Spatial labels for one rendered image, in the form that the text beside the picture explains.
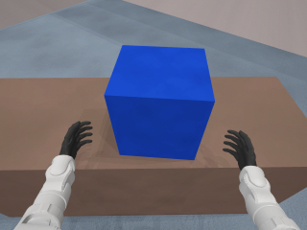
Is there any carton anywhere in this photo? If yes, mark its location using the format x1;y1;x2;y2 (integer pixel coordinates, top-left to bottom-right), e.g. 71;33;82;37
104;45;215;160

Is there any left robot forearm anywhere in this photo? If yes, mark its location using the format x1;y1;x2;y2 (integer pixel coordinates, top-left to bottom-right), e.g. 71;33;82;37
13;154;76;230

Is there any right robot forearm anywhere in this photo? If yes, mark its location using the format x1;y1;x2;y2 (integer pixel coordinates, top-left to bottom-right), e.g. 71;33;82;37
239;166;300;230

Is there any pedestal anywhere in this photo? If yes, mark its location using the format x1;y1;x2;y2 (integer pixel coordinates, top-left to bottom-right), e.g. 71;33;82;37
0;77;307;218

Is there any right robot hand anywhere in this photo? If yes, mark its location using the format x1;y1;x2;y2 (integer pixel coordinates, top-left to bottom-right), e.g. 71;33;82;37
223;129;257;170

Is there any left robot hand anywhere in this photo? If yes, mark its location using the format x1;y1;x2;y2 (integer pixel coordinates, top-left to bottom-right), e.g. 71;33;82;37
59;121;93;159

